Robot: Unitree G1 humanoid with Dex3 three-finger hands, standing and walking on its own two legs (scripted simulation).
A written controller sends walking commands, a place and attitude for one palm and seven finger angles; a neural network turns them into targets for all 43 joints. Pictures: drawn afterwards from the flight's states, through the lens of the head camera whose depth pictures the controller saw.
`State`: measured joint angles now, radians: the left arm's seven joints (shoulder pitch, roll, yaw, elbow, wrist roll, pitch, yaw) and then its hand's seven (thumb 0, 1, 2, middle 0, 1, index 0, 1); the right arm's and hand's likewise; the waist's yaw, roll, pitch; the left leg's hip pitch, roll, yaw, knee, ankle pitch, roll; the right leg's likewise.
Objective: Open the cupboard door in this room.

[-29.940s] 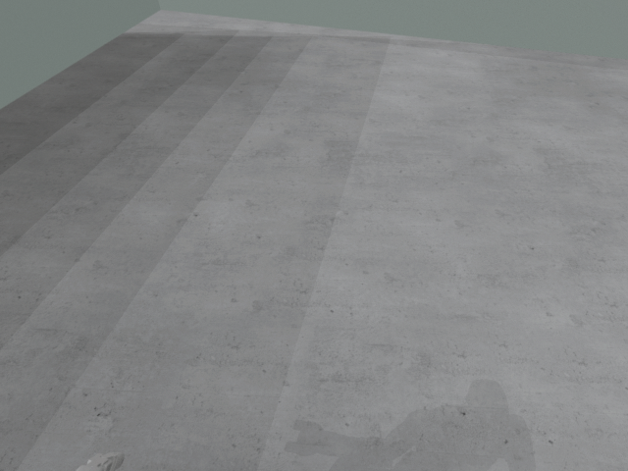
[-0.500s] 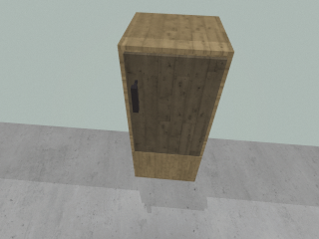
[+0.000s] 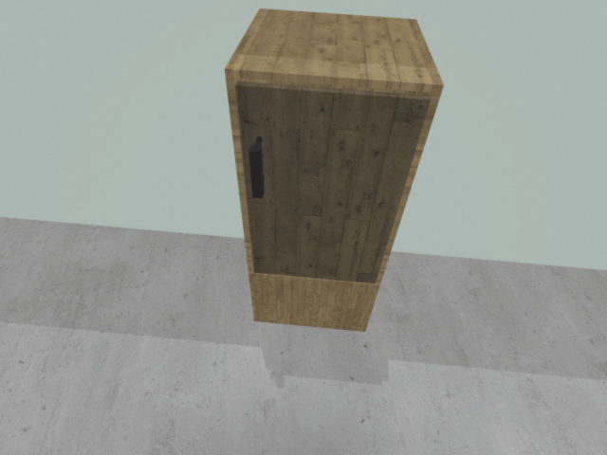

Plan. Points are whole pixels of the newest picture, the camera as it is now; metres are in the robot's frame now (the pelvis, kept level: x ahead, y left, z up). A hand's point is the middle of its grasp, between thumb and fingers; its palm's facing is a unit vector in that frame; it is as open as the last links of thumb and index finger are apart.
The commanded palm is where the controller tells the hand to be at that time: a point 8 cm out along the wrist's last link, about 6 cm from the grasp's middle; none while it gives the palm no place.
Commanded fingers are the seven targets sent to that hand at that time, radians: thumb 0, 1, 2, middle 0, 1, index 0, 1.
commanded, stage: come to a stop and stand still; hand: left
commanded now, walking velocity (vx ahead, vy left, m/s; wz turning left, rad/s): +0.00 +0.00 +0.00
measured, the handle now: (258, 167) +0.68 +0.14 -0.01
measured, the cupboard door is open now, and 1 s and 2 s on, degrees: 0 0 0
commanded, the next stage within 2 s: look again from close up in 0.74 s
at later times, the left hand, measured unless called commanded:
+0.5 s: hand out of the picture -0.10 +0.16 -0.18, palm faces +0.09 -0.98 -0.17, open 7.4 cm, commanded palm none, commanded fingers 0.00 0.90 0.90 -0.20 -0.30 -0.20 -0.30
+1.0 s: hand out of the picture -0.05 +0.16 -0.17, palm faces +0.04 -0.99 -0.16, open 7.4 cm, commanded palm none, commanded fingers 0.00 0.90 0.90 -0.20 -0.30 -0.20 -0.30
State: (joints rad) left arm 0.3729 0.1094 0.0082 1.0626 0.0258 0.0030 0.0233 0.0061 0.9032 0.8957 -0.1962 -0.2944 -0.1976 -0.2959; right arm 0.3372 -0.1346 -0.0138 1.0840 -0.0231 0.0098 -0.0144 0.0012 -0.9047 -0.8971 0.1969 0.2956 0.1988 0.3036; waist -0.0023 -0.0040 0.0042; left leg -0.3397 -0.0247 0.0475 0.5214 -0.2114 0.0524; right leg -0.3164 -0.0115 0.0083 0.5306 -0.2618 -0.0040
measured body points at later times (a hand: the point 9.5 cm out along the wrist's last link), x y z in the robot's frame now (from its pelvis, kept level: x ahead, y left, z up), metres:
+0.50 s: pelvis -0.04 +0.00 +0.00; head -0.06 +0.01 +0.45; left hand -0.10 +0.21 -0.16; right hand +0.00 -0.23 -0.15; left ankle -0.01 +0.10 -0.70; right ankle +0.01 -0.11 -0.73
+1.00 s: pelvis -0.04 +0.00 +0.01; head -0.03 +0.00 +0.46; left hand -0.05 +0.21 -0.16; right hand -0.06 -0.20 -0.16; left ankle -0.04 +0.11 -0.73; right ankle +0.01 -0.11 -0.73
